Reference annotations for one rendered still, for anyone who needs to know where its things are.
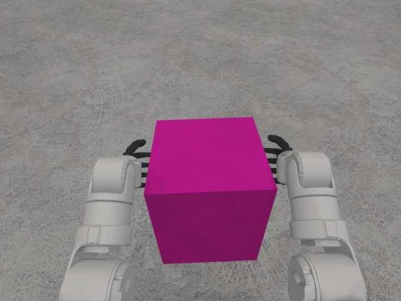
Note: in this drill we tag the carton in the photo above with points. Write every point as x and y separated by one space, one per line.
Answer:
209 190

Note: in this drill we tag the robot left upper arm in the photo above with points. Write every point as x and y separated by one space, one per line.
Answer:
99 279

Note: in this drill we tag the robot right upper arm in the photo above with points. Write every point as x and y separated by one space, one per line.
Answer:
316 276

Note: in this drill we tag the left robot forearm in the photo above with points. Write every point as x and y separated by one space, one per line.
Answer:
106 224

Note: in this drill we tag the right robot forearm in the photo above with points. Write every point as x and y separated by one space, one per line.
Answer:
314 207

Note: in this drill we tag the robot left hand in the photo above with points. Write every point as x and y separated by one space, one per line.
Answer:
130 152

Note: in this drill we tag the robot right hand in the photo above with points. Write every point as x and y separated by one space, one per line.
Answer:
285 147

